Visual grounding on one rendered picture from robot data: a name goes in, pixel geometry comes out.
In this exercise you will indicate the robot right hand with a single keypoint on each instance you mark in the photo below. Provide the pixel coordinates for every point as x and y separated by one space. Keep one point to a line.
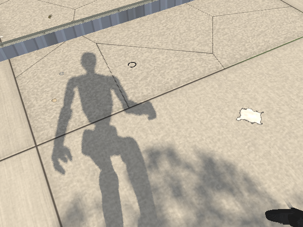
293 216

